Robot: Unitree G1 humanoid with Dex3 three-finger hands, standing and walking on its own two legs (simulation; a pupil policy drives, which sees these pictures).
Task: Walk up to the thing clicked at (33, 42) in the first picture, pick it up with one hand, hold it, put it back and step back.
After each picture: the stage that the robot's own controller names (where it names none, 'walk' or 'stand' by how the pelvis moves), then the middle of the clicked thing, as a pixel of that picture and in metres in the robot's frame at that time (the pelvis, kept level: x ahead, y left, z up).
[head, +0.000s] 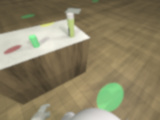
stand; (34, 41) +0.64 +0.58 +0.03
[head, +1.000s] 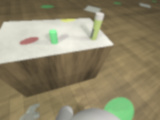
walk; (53, 37) +0.64 +0.34 +0.06
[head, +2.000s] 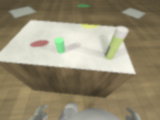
stand; (60, 45) +0.52 +0.28 +0.05
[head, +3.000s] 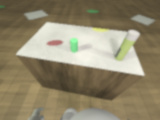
stand; (74, 45) +0.59 +0.17 +0.04
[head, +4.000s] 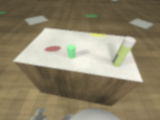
stand; (71, 51) +0.55 +0.18 +0.03
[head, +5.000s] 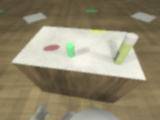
stand; (70, 50) +0.54 +0.19 +0.03
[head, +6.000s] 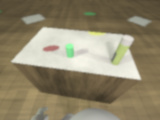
stand; (70, 51) +0.55 +0.20 +0.02
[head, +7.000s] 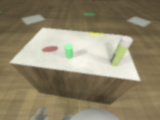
stand; (69, 51) +0.54 +0.21 +0.02
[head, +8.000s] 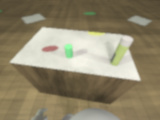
stand; (69, 51) +0.54 +0.21 +0.02
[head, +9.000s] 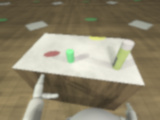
rise first; (70, 56) +0.51 +0.21 +0.03
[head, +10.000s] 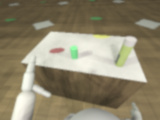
go down; (74, 52) +0.56 +0.20 +0.03
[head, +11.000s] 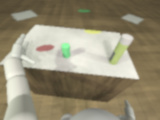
go down; (66, 50) +0.53 +0.19 +0.03
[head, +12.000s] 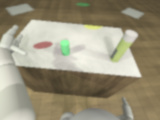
go down; (65, 48) +0.53 +0.19 +0.04
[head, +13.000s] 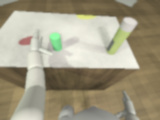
close in; (56, 42) +0.52 +0.21 +0.07
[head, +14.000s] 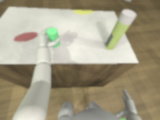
close; (53, 38) +0.54 +0.21 +0.09
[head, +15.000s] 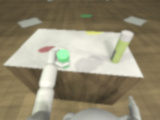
lift; (64, 59) +0.36 +0.17 +0.15
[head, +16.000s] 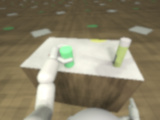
lift; (67, 57) +0.32 +0.15 +0.22
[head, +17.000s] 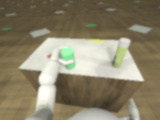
hold; (68, 58) +0.32 +0.14 +0.21
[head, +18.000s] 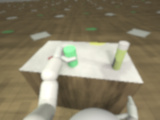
crouch; (71, 56) +0.33 +0.13 +0.23
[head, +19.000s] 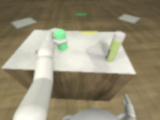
crouch; (61, 40) +0.47 +0.18 +0.21
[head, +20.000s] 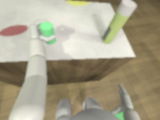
lower; (48, 34) +0.54 +0.19 +0.10
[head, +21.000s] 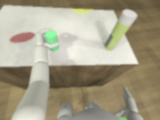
lower; (52, 41) +0.51 +0.20 +0.09
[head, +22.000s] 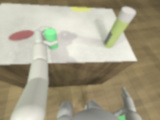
lower; (51, 39) +0.52 +0.20 +0.09
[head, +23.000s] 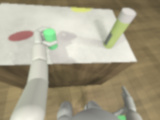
lower; (51, 39) +0.52 +0.20 +0.09
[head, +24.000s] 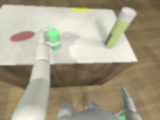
loosen; (54, 40) +0.52 +0.18 +0.09
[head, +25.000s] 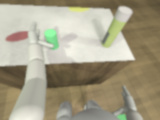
withdraw; (52, 40) +0.52 +0.19 +0.09
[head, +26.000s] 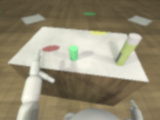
sink last; (73, 53) +0.50 +0.16 +0.06
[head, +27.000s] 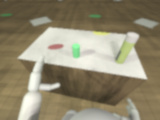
stand; (76, 51) +0.54 +0.17 +0.05
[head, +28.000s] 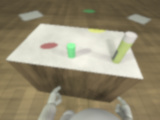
stand; (71, 51) +0.52 +0.18 +0.05
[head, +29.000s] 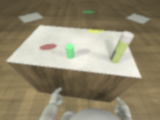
stand; (70, 51) +0.52 +0.19 +0.04
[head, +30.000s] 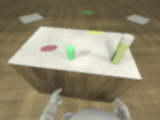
stand; (71, 53) +0.51 +0.18 +0.03
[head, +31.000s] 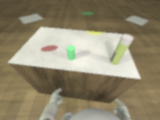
stand; (71, 53) +0.52 +0.18 +0.03
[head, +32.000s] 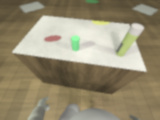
walk; (75, 43) +0.57 +0.15 +0.04
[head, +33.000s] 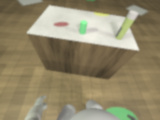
walk; (83, 27) +0.79 +0.11 +0.04
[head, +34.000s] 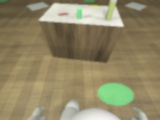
stand; (79, 13) +1.15 +0.22 +0.05
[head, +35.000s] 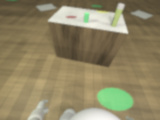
stand; (86, 17) +1.18 +0.13 +0.03
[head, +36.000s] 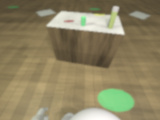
stand; (83, 21) +1.18 +0.15 +0.02
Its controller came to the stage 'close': yes
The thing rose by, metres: 0.21
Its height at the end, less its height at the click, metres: +0.00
